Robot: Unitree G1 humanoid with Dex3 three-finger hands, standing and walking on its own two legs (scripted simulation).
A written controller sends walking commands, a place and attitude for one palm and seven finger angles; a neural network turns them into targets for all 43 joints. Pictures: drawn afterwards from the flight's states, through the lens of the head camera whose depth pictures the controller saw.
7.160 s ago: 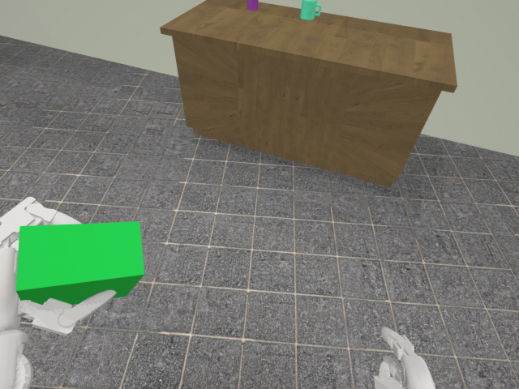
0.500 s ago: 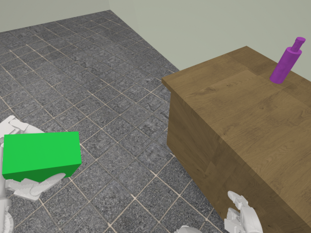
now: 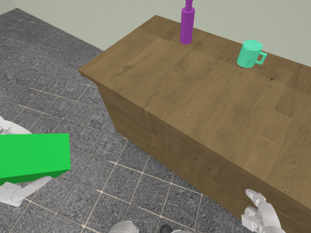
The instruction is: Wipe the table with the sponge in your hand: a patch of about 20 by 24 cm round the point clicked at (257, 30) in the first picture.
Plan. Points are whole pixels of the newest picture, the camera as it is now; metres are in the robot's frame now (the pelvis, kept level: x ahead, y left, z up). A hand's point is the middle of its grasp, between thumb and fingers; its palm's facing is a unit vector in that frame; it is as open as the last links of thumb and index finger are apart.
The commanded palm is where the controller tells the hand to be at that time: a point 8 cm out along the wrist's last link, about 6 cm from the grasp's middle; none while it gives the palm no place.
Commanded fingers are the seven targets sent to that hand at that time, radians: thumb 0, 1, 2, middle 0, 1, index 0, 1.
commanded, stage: turn to face it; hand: left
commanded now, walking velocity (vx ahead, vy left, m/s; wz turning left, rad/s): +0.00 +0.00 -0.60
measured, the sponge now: (39, 159) +0.22 +0.22 +0.16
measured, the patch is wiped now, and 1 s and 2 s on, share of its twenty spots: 0.00 0.00 0.00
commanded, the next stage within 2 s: come to a stop and stand still in 1.72 s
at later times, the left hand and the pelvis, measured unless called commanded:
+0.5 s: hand (88, 174) +0.20 +0.12 +0.16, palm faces +0.19 -0.84 -0.51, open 10.3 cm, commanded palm +0.16 +0.16 +0.18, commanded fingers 0.00 0.10 1.30 -1.20 -1.60 -1.20 -1.60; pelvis -0.08 -0.06 -0.02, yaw -17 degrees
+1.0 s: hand (146, 194) +0.17 +0.02 +0.17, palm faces -0.07 -0.89 -0.46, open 10.3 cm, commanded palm +0.15 +0.06 +0.18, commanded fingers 0.00 0.10 1.30 -1.20 -1.60 -1.20 -1.60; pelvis -0.14 -0.08 -0.01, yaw -35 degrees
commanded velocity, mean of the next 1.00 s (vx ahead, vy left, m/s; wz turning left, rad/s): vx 0.00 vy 0.00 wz -0.60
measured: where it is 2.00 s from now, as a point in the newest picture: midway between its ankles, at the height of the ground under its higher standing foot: outside the picture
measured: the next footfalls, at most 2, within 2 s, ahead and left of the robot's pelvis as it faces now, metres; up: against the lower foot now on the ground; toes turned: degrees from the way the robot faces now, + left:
left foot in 0.24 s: -0.02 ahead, +0.14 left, +0.00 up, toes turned -4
right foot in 0.48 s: -0.02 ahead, -0.19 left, +0.00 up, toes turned -19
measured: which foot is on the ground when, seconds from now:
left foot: up 0.00-0.22, down 0.24-0.50, up 0.52-0.82, down 0.84-1.00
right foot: down 0.00-0.24, up 0.26-0.46, down 0.48-0.88, up 0.90-1.00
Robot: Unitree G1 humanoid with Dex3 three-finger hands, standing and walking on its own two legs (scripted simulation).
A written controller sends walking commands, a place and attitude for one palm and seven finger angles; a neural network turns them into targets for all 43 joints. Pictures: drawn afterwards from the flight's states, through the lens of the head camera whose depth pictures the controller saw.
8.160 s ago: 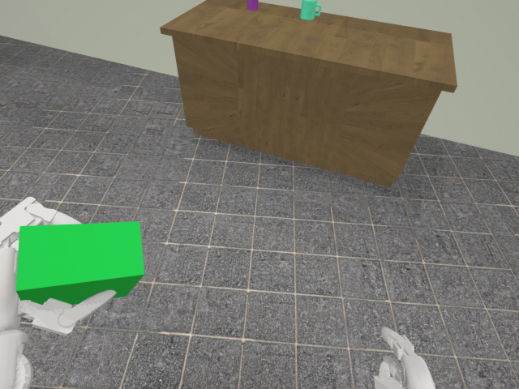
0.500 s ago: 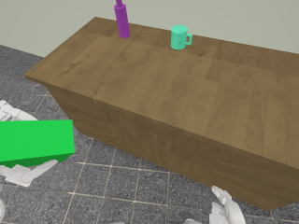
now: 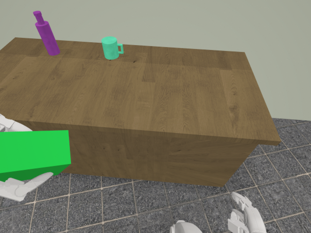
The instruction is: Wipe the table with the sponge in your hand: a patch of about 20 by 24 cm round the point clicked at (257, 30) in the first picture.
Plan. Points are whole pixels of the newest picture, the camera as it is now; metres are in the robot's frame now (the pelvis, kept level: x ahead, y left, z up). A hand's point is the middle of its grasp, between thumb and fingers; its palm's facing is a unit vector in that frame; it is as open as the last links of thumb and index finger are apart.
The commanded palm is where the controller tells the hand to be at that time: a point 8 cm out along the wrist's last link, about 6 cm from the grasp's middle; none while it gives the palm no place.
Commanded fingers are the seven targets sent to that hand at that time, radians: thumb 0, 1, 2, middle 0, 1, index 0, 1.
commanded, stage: turn to face it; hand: left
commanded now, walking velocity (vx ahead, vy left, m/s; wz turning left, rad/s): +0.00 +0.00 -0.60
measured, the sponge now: (40, 156) +0.21 +0.24 +0.16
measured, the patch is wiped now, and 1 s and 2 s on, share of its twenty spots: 0.00 0.00 0.00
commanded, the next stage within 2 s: come to a stop and stand still in 0.72 s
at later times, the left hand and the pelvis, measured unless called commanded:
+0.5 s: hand (119, 151) +0.22 +0.09 +0.19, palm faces +0.11 -0.83 -0.55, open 10.3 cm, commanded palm +0.18 +0.15 +0.19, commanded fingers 0.00 0.10 1.30 -1.20 -1.60 -1.20 -1.60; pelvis -0.05 -0.08 +0.01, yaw -15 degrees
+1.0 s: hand (165, 179) +0.19 +0.01 +0.17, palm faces +0.00 -0.89 -0.46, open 10.3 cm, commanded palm +0.14 +0.09 +0.19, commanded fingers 0.00 0.10 1.30 -1.20 -1.60 -1.20 -1.60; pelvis -0.12 -0.10 +0.01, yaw -23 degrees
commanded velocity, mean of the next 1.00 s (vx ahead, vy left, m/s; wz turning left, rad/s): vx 0.01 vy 0.03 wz -0.29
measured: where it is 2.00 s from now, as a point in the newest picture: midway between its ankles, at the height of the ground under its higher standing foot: outside the picture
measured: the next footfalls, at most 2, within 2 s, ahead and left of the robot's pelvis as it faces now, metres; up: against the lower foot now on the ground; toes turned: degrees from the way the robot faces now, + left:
right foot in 0.14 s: +0.05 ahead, -0.15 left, +0.00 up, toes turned -9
left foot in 0.62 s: +0.00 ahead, +0.06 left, +0.00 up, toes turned -14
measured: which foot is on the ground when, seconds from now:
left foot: down 0.00-0.14, up 0.16-0.60, down 0.62-0.86, up 0.88-1.00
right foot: up 0.00-0.12, down 0.14-0.64, up 0.66-0.82, down 0.84-1.00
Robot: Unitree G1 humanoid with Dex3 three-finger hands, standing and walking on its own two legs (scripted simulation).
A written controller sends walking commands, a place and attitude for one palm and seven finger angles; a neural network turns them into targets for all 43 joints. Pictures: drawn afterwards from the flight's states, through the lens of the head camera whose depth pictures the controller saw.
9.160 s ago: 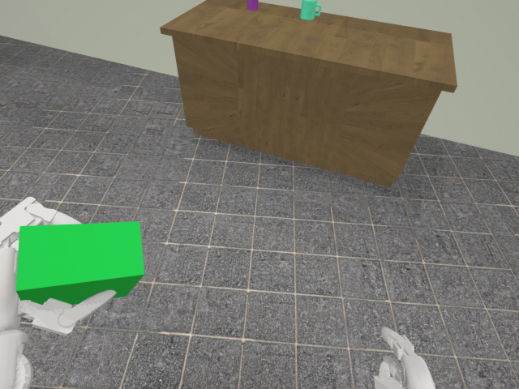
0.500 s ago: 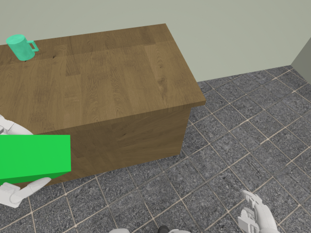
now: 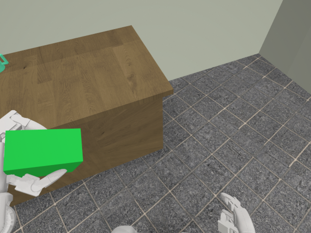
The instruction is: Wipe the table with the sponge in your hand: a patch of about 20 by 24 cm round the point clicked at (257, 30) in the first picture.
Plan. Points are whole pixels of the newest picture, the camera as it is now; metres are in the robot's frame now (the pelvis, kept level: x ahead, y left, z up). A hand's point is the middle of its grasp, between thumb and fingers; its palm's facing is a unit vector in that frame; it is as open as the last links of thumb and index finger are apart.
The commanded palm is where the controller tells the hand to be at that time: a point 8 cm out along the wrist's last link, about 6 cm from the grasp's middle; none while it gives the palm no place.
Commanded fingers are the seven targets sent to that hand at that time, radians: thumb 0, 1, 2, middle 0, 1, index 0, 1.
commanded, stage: come to a stop and stand still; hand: left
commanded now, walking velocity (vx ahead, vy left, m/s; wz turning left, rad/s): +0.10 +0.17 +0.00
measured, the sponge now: (55, 154) +0.24 +0.20 +0.15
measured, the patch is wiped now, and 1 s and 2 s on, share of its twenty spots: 0.00 0.00 0.00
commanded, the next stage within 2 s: look again from close up in 1.96 s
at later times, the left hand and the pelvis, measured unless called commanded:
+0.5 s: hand out of the picture +0.20 +0.30 +0.18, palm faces +0.44 -0.82 -0.37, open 10.3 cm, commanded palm +0.14 +0.31 +0.18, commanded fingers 0.00 0.10 1.30 -1.20 -1.60 -1.20 -1.60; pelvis -0.04 +0.04 +0.00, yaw -2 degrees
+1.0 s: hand out of the picture +0.24 +0.31 +0.15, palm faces +0.34 -0.87 -0.34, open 10.3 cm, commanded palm +0.17 +0.35 +0.18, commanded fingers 0.00 0.10 1.30 -1.20 -1.60 -1.20 -1.60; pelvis +0.01 +0.07 +0.00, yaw -1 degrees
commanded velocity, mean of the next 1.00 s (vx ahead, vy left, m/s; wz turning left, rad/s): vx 0.01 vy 0.02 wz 0.00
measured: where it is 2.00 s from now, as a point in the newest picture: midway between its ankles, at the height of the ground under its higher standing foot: outside the picture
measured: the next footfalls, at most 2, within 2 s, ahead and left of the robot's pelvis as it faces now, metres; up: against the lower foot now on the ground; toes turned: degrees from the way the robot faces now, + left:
left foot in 0.26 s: +0.01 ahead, +0.13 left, +0.00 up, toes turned +0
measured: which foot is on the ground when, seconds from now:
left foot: up 0.00-0.24, down 0.26-1.00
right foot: down 0.00-1.00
